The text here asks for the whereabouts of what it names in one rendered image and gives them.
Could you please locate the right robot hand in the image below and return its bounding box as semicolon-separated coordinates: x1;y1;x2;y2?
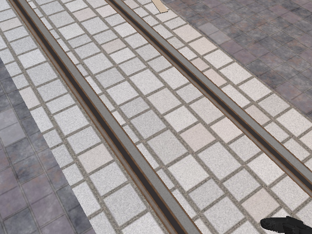
260;215;312;234

